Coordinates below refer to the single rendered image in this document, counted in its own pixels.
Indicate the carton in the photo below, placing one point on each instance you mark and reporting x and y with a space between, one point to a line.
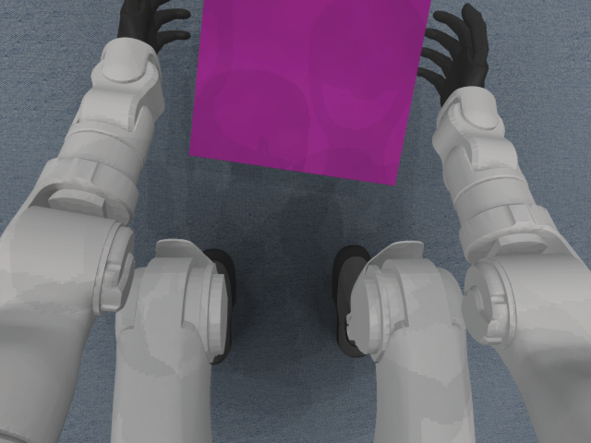
312 86

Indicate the robot left forearm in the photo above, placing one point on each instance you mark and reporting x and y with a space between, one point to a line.
98 168

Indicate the robot right upper arm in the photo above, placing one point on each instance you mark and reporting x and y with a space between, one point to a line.
535 311

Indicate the robot left upper arm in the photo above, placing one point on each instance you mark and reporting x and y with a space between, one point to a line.
59 270

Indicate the robot left hand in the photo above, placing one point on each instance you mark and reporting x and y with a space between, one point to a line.
140 20

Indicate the robot right hand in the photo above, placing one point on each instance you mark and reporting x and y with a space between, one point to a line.
469 65

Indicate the right robot thigh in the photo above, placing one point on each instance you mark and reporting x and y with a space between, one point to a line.
403 321

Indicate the robot right foot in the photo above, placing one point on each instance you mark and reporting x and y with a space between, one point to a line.
347 266

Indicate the robot right forearm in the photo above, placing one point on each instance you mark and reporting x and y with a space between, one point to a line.
497 212

